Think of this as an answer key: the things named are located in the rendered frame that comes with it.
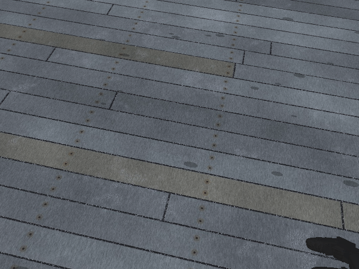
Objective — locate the robot right hand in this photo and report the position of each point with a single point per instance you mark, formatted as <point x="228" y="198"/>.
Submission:
<point x="339" y="248"/>

